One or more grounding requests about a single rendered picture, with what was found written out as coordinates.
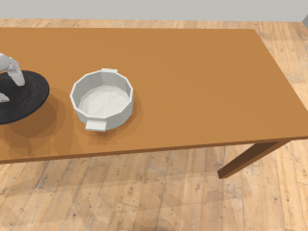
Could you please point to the pot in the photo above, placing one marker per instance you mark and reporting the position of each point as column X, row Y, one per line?
column 103, row 99

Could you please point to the lid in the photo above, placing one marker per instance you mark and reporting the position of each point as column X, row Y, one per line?
column 27, row 98

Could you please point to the knob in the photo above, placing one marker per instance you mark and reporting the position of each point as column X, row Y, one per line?
column 8, row 86

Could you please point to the table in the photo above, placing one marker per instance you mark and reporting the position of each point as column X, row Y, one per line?
column 192, row 88

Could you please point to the left robot hand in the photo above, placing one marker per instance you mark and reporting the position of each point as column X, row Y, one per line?
column 12, row 67

